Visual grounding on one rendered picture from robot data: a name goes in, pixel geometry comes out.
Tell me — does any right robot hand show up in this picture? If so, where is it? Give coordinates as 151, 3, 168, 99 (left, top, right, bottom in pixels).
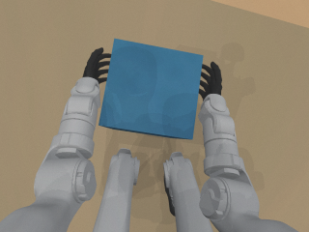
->
199, 62, 222, 101

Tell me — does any robot left forearm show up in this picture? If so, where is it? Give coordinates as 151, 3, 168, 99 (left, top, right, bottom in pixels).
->
34, 76, 101, 196

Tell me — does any robot right forearm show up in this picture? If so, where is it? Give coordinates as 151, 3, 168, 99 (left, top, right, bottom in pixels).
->
198, 94, 254, 188

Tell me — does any robot left upper arm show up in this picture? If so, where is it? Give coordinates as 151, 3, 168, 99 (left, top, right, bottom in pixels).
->
0, 158, 97, 232

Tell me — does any robot right foot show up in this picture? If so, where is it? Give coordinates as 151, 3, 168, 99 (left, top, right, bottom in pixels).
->
163, 175, 176, 217

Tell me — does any left robot shin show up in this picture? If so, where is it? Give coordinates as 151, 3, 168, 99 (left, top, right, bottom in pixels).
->
107, 148, 132, 175

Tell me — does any carton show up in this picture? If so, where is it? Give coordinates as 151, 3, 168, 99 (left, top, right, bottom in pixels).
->
98, 39, 204, 140

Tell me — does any left robot hand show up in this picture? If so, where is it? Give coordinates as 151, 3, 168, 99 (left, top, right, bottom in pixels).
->
82, 47, 112, 84

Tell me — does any robot right upper arm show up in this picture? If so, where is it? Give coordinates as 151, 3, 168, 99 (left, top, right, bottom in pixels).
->
199, 176, 298, 232

